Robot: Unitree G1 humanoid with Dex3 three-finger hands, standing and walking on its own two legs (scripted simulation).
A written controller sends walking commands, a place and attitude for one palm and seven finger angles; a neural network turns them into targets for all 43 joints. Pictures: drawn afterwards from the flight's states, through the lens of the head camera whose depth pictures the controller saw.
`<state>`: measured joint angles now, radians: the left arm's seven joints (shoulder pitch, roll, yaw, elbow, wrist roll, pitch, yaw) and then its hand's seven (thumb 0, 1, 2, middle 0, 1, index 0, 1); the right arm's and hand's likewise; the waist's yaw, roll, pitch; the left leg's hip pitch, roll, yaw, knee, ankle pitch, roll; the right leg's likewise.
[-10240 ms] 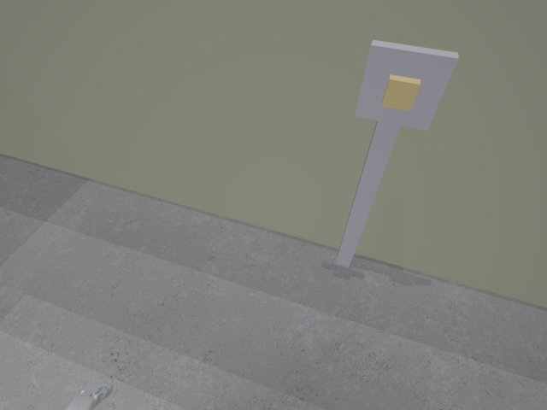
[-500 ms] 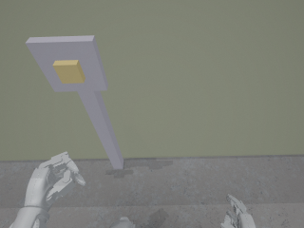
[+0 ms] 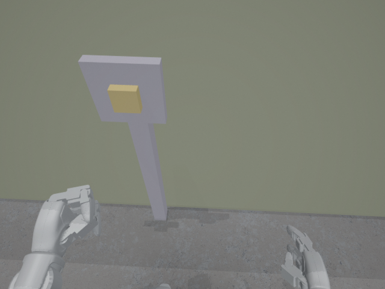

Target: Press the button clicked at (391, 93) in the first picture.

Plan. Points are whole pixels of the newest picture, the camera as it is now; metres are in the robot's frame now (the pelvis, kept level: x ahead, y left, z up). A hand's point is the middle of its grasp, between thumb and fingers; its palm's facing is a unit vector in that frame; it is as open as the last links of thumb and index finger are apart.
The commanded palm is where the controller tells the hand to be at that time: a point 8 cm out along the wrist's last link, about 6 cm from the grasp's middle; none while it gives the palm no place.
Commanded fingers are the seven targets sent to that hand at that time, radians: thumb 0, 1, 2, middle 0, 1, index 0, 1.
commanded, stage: raise the hand and make a fist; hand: left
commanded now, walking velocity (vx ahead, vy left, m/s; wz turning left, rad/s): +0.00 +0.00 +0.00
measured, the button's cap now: (126, 98) +0.52 +0.21 +0.11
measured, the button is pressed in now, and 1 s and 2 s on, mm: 0 0 0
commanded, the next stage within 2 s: aim a knuckle at the button in 0.70 s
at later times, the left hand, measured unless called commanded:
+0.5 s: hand (89, 209) +0.23 +0.20 +0.10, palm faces +0.03 -1.00 -0.05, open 3.1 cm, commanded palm +0.20 +0.25 +0.11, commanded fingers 0.00 0.90 0.90 -1.30 -1.50 -1.30 -1.50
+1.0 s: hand (101, 200) +0.25 +0.18 +0.10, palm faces +0.08 -0.99 -0.07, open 3.1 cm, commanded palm +0.23 +0.24 +0.10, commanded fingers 0.00 0.90 0.90 -1.30 -1.50 -1.30 -1.50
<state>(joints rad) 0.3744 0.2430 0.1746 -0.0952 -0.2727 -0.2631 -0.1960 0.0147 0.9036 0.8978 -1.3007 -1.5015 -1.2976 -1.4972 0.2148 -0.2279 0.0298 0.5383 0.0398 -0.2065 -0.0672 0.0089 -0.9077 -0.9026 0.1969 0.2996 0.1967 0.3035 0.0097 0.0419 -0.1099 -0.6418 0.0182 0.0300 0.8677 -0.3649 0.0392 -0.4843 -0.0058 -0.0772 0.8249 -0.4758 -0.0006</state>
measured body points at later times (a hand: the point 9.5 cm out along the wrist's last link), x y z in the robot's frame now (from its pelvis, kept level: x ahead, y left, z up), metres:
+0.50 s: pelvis +0.00 -0.01 +0.02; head +0.01 -0.01 +0.47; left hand +0.22 +0.25 +0.11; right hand +0.17 -0.24 -0.06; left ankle +0.04 +0.09 -0.70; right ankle -0.04 -0.12 -0.70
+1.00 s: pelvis +0.00 -0.04 +0.01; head +0.01 -0.06 +0.46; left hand +0.24 +0.24 +0.11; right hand +0.17 -0.28 -0.07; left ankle +0.04 +0.09 -0.70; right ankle -0.04 -0.12 -0.70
